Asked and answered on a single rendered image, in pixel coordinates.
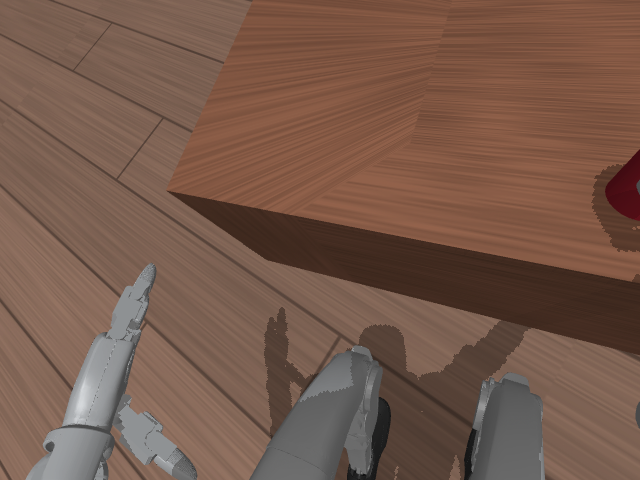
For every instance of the can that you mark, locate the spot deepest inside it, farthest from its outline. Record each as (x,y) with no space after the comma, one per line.
(621,191)

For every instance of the left robot foot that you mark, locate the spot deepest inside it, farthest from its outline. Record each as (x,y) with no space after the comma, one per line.
(379,440)

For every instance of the left robot hand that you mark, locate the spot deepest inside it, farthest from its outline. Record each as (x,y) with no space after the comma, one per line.
(98,397)

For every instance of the left robot arm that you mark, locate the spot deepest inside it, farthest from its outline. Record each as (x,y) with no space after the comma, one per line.
(76,452)

